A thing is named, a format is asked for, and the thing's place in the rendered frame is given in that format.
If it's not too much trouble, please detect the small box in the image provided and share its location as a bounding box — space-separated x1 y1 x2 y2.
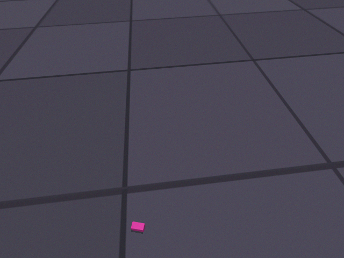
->
131 221 145 232

